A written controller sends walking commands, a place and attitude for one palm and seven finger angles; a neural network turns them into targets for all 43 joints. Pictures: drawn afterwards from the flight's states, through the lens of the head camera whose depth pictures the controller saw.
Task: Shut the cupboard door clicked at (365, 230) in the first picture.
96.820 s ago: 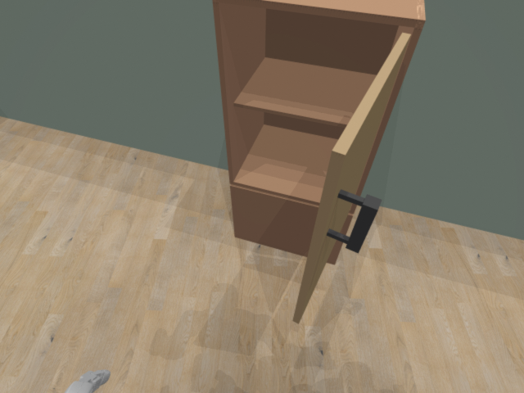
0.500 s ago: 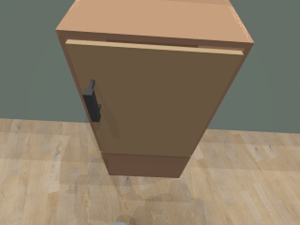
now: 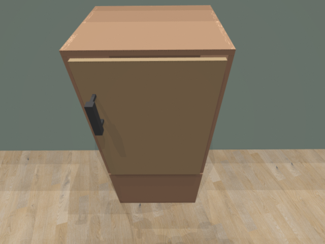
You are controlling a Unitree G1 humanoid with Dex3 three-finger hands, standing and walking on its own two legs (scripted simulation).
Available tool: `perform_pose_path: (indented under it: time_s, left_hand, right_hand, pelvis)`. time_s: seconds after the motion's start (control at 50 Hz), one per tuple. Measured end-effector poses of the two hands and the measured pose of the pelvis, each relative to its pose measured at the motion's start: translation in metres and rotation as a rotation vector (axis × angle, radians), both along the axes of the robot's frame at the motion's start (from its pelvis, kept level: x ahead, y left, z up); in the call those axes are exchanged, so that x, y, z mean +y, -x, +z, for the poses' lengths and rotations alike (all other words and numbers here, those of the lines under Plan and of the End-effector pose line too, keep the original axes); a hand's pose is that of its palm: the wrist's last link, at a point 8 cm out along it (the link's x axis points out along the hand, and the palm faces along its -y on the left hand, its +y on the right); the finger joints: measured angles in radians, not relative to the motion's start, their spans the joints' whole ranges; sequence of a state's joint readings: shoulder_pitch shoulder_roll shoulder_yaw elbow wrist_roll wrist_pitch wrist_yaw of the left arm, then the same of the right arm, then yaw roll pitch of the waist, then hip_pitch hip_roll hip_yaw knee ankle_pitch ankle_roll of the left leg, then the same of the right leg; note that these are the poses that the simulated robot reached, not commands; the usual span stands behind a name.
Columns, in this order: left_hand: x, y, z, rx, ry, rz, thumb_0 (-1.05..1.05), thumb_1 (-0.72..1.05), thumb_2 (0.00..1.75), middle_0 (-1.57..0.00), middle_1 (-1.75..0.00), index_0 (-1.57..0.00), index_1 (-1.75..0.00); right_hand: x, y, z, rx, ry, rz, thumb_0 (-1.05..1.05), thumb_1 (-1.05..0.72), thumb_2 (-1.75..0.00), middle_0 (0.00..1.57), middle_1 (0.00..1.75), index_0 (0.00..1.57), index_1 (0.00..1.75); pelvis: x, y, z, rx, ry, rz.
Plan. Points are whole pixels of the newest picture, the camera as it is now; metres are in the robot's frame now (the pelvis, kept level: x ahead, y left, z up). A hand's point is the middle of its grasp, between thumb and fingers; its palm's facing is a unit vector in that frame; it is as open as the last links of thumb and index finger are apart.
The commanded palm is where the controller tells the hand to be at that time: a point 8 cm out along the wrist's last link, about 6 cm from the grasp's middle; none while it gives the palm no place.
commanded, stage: come to a stop and stand still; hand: left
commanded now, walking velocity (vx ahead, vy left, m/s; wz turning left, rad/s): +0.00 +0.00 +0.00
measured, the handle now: (96, 114) +0.48 +0.23 +0.05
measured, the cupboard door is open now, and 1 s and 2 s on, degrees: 0 0 0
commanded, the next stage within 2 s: look again from close up in 0.14 s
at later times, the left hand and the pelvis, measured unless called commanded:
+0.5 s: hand out of the picture +0.03 +0.18 -0.17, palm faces +0.00 -0.98 -0.18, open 7.4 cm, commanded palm none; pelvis +0.02 +0.01 +0.01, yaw +0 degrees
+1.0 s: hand (91, 197) +0.24 +0.19 -0.01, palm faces +0.23 -0.97 -0.12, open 7.2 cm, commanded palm +0.14 +0.24 -0.05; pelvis +0.04 +0.02 -0.01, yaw +2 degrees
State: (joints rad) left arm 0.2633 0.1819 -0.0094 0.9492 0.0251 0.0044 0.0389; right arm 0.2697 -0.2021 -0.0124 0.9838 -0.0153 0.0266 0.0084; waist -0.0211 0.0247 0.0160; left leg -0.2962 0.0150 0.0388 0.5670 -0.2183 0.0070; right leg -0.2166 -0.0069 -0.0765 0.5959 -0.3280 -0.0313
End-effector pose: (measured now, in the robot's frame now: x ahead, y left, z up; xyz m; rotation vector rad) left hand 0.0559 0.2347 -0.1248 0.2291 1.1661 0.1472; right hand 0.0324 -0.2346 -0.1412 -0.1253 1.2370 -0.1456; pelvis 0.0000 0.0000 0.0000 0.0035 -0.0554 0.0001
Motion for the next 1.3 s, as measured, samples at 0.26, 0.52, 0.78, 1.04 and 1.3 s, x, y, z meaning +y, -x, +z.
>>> perform_pose_path:
  time_s: [0.26, 0.52, 0.78, 1.04, 1.3]
  left_hand:
    - [-0.004, 0.022, -0.012, 0.118, 0.053, 0.016, 0.01, 0.91, 0.9, -0.21, -0.3, -0.2, -0.3]
    - [-0.004, 0.033, -0.016, 0.214, 0.078, 0.056, 0.01, 0.91, 0.9, -0.2, -0.3, -0.2, -0.3]
    - [0.001, 0.009, -0.016, 0.198, 0.083, 0.048, 0.01, 0.91, 0.9, -0.2, -0.3, -0.2, -0.3]
    - [-0.006, -0.166, 0.152, -1.022, 0.086, 0.011, 0.02, 0.91, 0.9, -0.25, -0.36, -0.25, -0.36]
    - [0.006, -0.049, 0.068, -1.026, 0.079, 0.019, 0.02, 0.9, 0.9, -0.47, -0.59, -0.47, -0.59]
  right_hand:
    - [0.015, 0.065, 0.008, 0.22, -0.002, -0.017, 0.01, -0.91, -0.9, 0.2, 0.29, 0.2, 0.3]
    - [0.026, 0.009, 0.01, 0.165, 0.014, 0.012, 0.01, -0.92, -0.9, 0.2, 0.29, 0.2, 0.3]
    - [0.022, -0.049, 0.016, 0.062, 0.044, 0.037, 0.01, -0.92, -0.9, 0.2, 0.29, 0.2, 0.3]
    - [0.011, -0.12, 0.033, -0.517, 0.037, 0.065, 0.01, -0.91, -0.9, 0.2, 0.29, 0.2, 0.3]
    - [-0.016, -0.187, 0.017, -0.713, 0.113, 0.253, 0.01, -0.9, -0.9, 0.2, 0.29, 0.2, 0.3]
  pelvis:
    - [0.0, -0.002, 0.005, 0.04, 0.008, 0.006]
    - [0.009, -0.027, 0.009, 0.045, 0.008, 0.001]
    - [0.016, -0.044, 0.011, 0.044, 0.003, -0.007]
    - [0.014, -0.032, -0.013, 0.114, -0.013, 0.03]
    - [-0.021, 0.01, -0.086, 0.26, 0.021, 0.043]
